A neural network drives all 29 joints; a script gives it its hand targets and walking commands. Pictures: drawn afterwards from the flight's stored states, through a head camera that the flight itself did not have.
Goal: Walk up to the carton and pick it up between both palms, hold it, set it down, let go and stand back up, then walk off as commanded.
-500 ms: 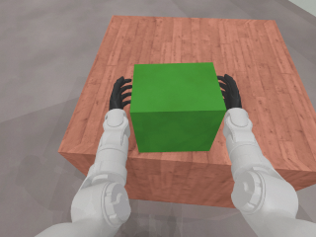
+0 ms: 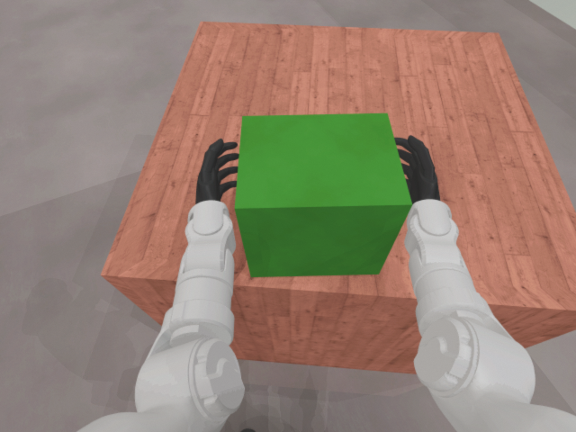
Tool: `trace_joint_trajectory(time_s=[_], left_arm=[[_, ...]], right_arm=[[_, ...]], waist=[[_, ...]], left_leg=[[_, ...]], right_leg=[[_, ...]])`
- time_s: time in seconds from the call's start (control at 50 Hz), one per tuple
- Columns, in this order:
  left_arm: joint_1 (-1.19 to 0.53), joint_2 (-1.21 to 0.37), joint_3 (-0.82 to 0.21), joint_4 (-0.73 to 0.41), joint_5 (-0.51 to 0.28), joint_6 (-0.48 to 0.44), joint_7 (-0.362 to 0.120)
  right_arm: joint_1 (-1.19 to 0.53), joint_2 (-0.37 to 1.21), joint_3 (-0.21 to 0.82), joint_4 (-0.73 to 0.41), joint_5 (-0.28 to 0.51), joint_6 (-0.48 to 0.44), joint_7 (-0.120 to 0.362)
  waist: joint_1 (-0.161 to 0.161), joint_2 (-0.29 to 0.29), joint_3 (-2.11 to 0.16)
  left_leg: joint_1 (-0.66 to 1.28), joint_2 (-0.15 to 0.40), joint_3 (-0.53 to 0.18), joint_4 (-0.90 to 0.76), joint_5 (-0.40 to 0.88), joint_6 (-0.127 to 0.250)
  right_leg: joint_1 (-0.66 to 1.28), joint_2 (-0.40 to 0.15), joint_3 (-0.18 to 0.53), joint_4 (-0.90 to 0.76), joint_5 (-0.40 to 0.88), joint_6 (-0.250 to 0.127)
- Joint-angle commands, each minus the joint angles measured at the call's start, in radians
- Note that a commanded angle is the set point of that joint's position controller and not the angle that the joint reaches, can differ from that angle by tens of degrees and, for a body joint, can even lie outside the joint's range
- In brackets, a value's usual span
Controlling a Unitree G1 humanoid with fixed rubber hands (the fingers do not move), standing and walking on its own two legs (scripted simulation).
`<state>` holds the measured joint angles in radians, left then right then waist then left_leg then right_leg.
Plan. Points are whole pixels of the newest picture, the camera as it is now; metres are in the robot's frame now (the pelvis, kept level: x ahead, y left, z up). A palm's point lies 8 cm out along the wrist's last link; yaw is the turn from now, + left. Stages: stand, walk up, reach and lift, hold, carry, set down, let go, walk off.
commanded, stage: set down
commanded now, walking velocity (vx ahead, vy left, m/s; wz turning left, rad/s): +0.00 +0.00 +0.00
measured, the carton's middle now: (314, 200) +0.43 +0.04 +0.02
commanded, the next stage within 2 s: none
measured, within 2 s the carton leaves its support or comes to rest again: neither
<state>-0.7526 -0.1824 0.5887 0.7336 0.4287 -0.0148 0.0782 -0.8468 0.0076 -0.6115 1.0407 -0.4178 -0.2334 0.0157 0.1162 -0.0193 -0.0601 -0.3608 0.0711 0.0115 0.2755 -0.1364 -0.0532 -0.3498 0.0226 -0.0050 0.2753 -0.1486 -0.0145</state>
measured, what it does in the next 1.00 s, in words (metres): stands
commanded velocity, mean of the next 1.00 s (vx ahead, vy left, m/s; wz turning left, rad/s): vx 0.00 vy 0.00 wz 0.00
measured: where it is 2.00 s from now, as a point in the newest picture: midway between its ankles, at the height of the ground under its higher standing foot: outside the picture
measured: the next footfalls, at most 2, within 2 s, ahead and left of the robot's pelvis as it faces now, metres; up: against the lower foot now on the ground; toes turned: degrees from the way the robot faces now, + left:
none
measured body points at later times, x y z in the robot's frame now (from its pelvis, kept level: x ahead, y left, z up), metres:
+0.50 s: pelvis +0.00 +0.00 +0.00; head +0.09 +0.01 +0.44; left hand +0.41 +0.19 +0.05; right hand +0.45 -0.11 +0.05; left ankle -0.02 +0.15 -0.75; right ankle -0.02 -0.11 -0.75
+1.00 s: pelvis +0.00 +0.01 +0.00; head +0.09 +0.02 +0.44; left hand +0.41 +0.19 +0.04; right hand +0.45 -0.11 +0.05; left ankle -0.02 +0.15 -0.75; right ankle -0.02 -0.11 -0.75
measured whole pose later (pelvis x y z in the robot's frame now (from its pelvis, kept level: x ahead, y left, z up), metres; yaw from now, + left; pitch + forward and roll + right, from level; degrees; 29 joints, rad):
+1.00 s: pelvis +0.00 +0.01 +0.00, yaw -2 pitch +12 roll +0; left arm -0.73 -0.16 0.58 0.74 0.42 -0.02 0.10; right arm -0.84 0.00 -0.54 1.03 -0.36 -0.22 0.05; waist 0.11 -0.03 -0.03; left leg -0.35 0.07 0.04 0.31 -0.16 -0.05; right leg -0.35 0.02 0.02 0.31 -0.16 -0.01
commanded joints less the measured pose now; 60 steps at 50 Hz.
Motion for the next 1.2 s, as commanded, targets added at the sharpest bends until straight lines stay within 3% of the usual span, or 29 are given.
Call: trace_joint_trajectory(time_s=[0.0,0.36,0.48,0.56,0.86,0.9,0.96,1.02,1.08,1.14,1.18], left_arm=[[-0.485,-0.367,-0.242,0.027,0.022,-0.001,-0.070],[-0.387,-0.359,-0.203,0.023,0.059,0.015,-0.085],[-0.366,-0.368,-0.216,-0.009,0.059,0.008,-0.077],[-0.352,-0.366,-0.200,0.001,0.071,0.015,-0.088],[-0.366,-0.277,-0.150,-0.021,0.058,0.003,-0.050],[-0.360,-0.219,-0.150,-0.028,0.038,-0.008,-0.031],[-0.358,-0.077,-0.144,-0.019,-0.012,-0.032,0.015],[-0.412,0.025,-0.196,-0.021,-0.107,-0.064,0.074],[-0.498,0.075,-0.255,0.056,-0.192,-0.093,0.114],[-0.557,0.168,-0.307,0.133,-0.281,-0.123,0.144],[-0.593,0.212,-0.345,0.184,-0.345,-0.143,0.157]], right_arm=[[-0.537,0.456,0.256,-0.005,-0.054,-0.035,0.135],[-0.442,0.450,0.241,0.000,-0.073,-0.013,0.143],[-0.430,0.446,0.253,-0.026,-0.060,-0.023,0.140],[-0.418,0.450,0.250,-0.022,-0.065,-0.009,0.143],[-0.422,0.348,0.209,-0.037,-0.055,0.019,0.135],[-0.408,0.276,0.213,-0.016,-0.032,0.018,0.124],[-0.425,0.115,0.239,-0.015,0.046,0.011,0.092],[-0.475,-0.004,0.304,0.009,0.184,0.012,0.050],[-0.545,-0.079,0.373,0.086,0.307,0.024,0.020],[-0.622,-0.203,0.463,0.084,0.435,0.014,-0.009],[-0.672,-0.280,0.510,0.107,0.518,0.006,-0.030]], waist=[[-0.005,-0.053,-0.542],[-0.009,-0.066,-0.412],[-0.006,-0.040,-0.445],[-0.009,-0.049,-0.398],[0.007,-0.046,-0.425],[0.002,-0.034,-0.442],[0.021,-0.024,-0.485],[0.040,-0.015,-0.547],[0.045,0.001,-0.596],[0.072,0.010,-0.728],[0.070,0.006,-0.807]], left_leg=[[0.146,-0.059,0.160,0.033,0.355,0.058],[0.140,-0.063,0.162,0.029,0.307,0.076],[0.168,-0.060,0.159,0.051,0.360,0.067],[0.144,-0.065,0.163,0.036,0.308,0.076],[0.181,-0.062,0.160,0.054,0.350,0.071],[0.184,-0.059,0.161,0.060,0.375,0.064],[0.179,-0.054,0.156,0.075,0.409,0.060],[0.172,-0.053,0.150,0.098,0.412,0.048],[0.122,-0.053,0.132,0.124,0.391,0.035],[0.089,-0.050,0.119,0.167,0.425,0.014],[0.073,-0.050,0.114,0.204,0.435,-0.005]], right_leg=[[0.320,0.008,-0.104,0.061,0.399,0.046],[0.308,0.004,-0.100,0.051,0.311,0.047],[0.279,0.009,-0.101,0.056,0.333,0.040],[0.291,0.007,-0.099,0.055,0.305,0.046],[0.241,0.015,-0.096,0.047,0.257,0.038],[0.247,0.015,-0.094,0.052,0.278,0.033],[0.237,0.018,-0.080,0.058,0.300,0.032],[0.194,0.029,-0.062,0.053,0.271,0.025],[0.137,0.036,-0.037,0.060,0.247,0.015],[0.156,0.045,-0.017,0.095,0.322,0.010],[0.156,0.053,-0.011,0.121,0.366,0.006]])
